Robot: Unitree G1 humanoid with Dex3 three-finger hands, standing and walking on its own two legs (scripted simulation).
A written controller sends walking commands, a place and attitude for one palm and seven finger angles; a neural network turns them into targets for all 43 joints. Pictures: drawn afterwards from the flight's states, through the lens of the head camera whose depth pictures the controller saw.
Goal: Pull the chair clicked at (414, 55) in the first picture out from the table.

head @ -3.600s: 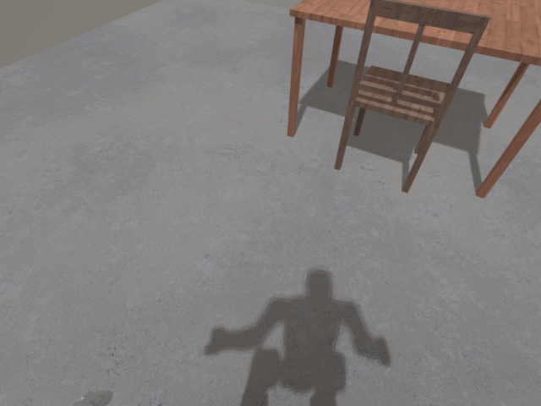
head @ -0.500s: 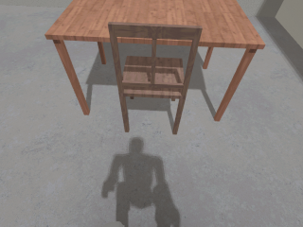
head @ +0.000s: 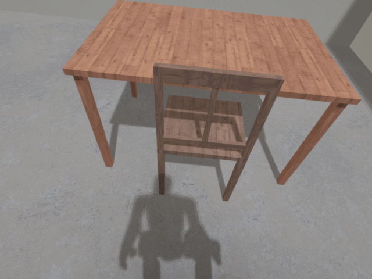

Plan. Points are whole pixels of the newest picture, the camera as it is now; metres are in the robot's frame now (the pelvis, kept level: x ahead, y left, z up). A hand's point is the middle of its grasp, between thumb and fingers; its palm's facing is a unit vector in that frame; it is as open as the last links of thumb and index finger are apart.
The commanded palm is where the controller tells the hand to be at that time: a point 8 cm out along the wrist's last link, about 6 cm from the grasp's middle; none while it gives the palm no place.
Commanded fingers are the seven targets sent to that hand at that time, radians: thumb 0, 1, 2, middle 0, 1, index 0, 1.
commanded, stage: take the last steps up to it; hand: left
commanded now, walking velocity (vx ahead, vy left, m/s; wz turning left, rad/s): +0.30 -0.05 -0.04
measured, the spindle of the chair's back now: (209, 116) +0.69 -0.05 -0.11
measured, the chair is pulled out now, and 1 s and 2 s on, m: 0.00 0.00 0.00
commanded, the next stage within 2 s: come to a stop and stand still in 0.54 s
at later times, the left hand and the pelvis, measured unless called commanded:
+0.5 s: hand (144, 260) +0.20 +0.11 -0.17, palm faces +0.07 -0.97 -0.21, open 7.2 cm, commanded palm none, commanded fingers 0.00 0.90 0.90 -0.20 -0.30 -0.20 -0.30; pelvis +0.16 -0.07 +0.00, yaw +2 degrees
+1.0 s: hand (145, 242) +0.24 +0.12 -0.18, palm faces +0.07 -0.98 -0.21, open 7.3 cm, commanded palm none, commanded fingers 0.00 0.90 0.90 -0.20 -0.30 -0.20 -0.30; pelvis +0.22 -0.07 +0.00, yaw +0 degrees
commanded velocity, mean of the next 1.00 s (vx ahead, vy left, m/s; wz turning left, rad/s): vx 0.06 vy -0.03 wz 0.01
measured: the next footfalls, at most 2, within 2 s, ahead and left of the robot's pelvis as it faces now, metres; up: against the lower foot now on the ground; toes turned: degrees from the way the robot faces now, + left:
right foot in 0.28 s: +0.19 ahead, -0.16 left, +0.00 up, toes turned -9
left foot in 0.68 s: +0.30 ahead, +0.05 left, +0.00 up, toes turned +8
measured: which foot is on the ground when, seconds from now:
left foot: down 0.00-0.28, up 0.30-0.66, down 0.68-1.00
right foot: up 0.00-0.26, down 0.28-0.70, up 0.72-1.00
